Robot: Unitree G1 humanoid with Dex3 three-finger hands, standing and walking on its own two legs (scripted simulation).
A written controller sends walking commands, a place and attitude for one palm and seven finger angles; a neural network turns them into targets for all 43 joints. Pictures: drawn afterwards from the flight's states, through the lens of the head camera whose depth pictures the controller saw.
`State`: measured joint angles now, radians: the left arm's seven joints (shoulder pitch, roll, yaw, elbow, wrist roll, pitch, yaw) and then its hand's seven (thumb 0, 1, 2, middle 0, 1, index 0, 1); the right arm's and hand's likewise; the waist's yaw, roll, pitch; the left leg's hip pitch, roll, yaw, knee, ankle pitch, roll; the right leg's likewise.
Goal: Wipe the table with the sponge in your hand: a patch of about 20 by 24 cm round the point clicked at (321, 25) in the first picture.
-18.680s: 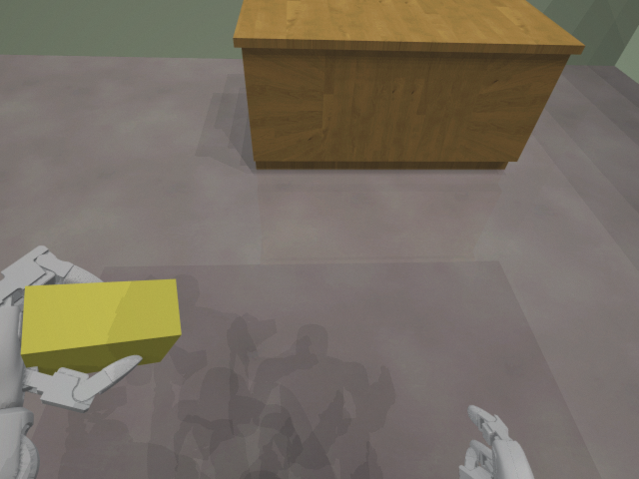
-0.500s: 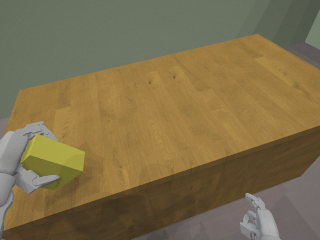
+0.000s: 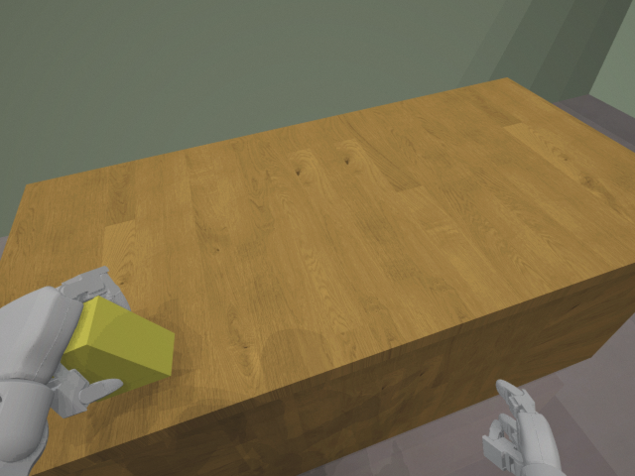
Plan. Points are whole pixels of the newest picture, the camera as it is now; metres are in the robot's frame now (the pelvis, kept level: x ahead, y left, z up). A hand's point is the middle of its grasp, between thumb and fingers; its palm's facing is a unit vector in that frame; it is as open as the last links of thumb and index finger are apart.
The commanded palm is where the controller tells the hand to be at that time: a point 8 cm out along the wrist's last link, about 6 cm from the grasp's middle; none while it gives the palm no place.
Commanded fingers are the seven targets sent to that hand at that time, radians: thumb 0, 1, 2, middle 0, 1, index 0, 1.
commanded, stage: turn the palm down, sponge in hand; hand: left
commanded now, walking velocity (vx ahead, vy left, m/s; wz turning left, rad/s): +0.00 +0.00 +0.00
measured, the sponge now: (111, 358) +0.21 +0.27 +0.08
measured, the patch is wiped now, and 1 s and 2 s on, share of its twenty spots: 0.00 0.00 0.00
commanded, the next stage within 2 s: move the sponge above the wiping area in 1.02 s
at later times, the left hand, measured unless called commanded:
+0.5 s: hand (53, 332) +0.22 +0.32 +0.12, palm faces +0.12 -0.12 -0.99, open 9.7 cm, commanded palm +0.18 +0.32 +0.18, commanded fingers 0.00 0.10 1.30 -1.20 -1.60 -1.20 -1.60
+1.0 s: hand (62, 325) +0.23 +0.32 +0.12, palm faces +0.08 -0.08 -0.99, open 9.7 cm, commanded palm +0.19 +0.30 +0.18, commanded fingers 0.00 0.10 1.30 -1.20 -1.60 -1.20 -1.60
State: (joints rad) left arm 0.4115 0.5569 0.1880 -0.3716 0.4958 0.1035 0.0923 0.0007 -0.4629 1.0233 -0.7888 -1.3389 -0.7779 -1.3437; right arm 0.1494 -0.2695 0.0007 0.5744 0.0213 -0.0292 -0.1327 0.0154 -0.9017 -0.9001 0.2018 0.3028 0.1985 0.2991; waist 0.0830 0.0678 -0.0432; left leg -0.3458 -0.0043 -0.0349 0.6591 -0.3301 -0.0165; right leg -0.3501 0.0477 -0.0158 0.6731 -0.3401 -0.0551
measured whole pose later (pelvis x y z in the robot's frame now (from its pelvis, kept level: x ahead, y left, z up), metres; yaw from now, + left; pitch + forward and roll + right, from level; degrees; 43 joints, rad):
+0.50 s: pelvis -0.01 +0.04 +0.02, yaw +0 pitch -3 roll +0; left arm 0.18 0.51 -0.02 -0.23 0.85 0.33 0.05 0.00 -0.46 1.02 -0.78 -1.34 -0.77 -1.35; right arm 0.03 -0.23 0.08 0.65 0.02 0.02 -0.08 0.01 -0.90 -0.90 0.20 0.30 0.20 0.30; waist 0.13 0.08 0.00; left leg -0.19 -0.04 -0.01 0.47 -0.23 0.03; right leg -0.18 0.01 0.01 0.46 -0.23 -0.01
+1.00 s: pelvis +0.00 +0.02 +0.02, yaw +0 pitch -4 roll +0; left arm 0.13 0.48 -0.03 -0.15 0.90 0.41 0.04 0.00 -0.46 1.02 -0.78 -1.35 -0.77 -1.35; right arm -0.01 -0.26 0.05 0.69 0.03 0.03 -0.06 0.01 -0.90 -0.90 0.20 0.30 0.20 0.30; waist 0.13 0.10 0.01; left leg -0.13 -0.02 -0.03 0.41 -0.21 0.01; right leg -0.13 0.03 0.00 0.41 -0.22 -0.03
